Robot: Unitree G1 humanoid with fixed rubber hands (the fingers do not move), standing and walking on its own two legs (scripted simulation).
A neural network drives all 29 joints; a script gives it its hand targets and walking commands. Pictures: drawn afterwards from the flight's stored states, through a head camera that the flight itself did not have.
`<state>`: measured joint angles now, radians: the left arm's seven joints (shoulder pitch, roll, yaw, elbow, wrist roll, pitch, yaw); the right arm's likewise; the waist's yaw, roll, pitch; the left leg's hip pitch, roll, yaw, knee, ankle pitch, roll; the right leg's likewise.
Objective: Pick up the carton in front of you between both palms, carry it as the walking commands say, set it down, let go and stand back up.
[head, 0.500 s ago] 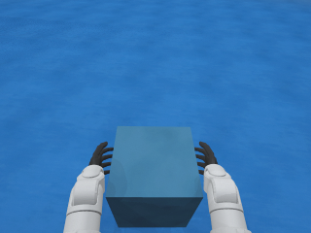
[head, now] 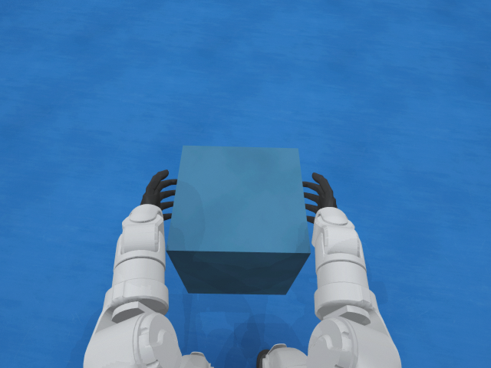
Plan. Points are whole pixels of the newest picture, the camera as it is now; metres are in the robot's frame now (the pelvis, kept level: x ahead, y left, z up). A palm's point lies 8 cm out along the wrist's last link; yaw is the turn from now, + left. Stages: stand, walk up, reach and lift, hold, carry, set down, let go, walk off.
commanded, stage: set down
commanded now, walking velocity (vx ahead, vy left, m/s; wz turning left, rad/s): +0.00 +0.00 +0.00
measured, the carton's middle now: (238, 226) +0.38 +0.00 -0.08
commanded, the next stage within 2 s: none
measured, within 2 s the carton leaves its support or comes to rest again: rests again in 1.98 s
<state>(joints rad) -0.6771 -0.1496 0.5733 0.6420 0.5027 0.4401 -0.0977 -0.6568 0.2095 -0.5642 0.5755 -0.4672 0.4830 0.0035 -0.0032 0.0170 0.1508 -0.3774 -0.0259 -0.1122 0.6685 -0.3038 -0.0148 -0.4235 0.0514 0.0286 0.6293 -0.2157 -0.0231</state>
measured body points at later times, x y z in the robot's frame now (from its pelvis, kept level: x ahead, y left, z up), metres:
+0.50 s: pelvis -0.01 +0.03 -0.11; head +0.23 +0.01 +0.27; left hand +0.45 +0.15 -0.19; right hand +0.43 -0.16 -0.19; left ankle +0.03 +0.14 -0.72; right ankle +0.07 -0.10 -0.72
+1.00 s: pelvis -0.04 +0.02 -0.24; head +0.27 +0.00 +0.08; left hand +0.49 +0.12 -0.35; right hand +0.46 -0.18 -0.36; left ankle +0.03 +0.14 -0.72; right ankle +0.07 -0.11 -0.72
